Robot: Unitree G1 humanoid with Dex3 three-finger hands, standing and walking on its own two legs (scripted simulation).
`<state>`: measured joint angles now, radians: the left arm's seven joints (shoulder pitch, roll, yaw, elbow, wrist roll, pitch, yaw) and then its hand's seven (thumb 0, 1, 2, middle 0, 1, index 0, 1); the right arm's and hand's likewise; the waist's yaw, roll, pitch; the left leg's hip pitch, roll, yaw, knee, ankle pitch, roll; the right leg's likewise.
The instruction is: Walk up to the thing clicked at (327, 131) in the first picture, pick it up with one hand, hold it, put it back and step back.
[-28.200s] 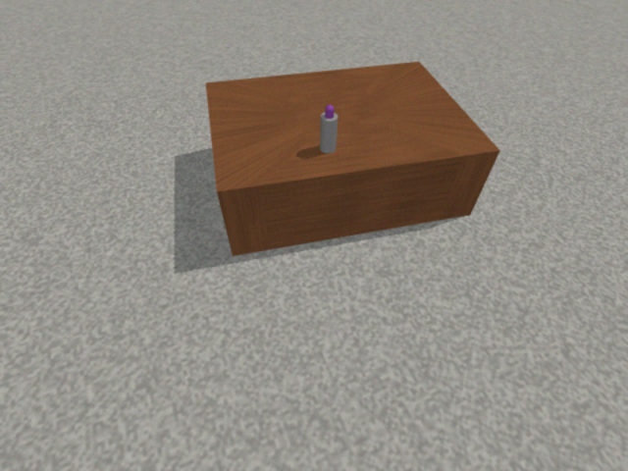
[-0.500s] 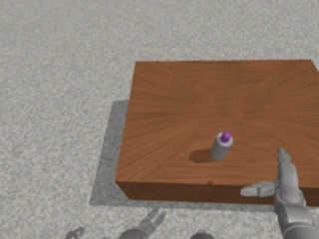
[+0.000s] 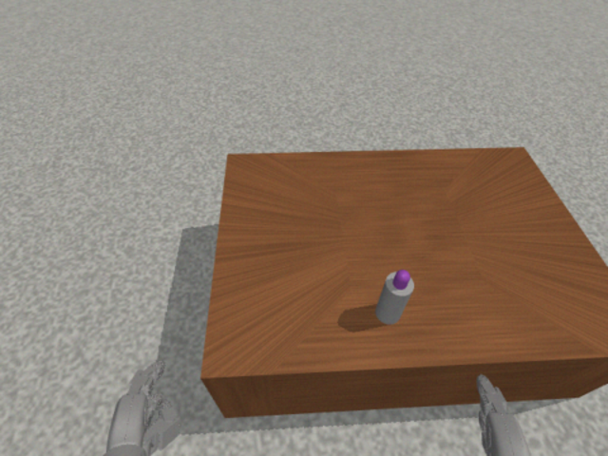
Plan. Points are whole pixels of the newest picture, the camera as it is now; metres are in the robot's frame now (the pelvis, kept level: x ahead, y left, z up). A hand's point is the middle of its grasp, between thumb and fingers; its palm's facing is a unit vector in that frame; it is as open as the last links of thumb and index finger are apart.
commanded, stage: home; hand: right
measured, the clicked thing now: (395, 294) +0.51 -0.21 -0.28
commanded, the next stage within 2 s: stand in 1.68 s
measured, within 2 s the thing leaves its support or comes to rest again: neither
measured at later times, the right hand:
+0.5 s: hand (460, 443) +0.17 -0.19 -0.06, palm faces +0.10 +0.96 -0.27, open 17.4 cm
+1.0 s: hand (463, 436) +0.17 -0.20 -0.06, palm faces +0.10 +0.96 -0.27, open 17.6 cm
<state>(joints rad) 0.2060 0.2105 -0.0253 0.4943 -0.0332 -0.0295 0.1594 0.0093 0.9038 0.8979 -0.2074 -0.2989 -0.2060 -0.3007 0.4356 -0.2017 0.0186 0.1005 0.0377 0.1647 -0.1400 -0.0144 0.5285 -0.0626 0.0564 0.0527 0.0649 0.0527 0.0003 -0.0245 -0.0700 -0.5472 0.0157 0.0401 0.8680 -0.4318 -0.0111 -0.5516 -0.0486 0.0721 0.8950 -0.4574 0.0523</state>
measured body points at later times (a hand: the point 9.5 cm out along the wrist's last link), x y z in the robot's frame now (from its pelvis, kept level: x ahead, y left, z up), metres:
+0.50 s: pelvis -0.01 -0.01 -0.01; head +0.01 -0.01 +0.44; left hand +0.15 +0.23 -0.08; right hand +0.16 -0.24 -0.04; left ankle +0.01 +0.13 -0.69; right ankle +0.00 -0.15 -0.69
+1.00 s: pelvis +0.00 -0.02 -0.01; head +0.03 -0.02 +0.44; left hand +0.16 +0.22 -0.08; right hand +0.17 -0.25 -0.04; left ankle +0.01 +0.13 -0.69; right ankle +0.00 -0.15 -0.69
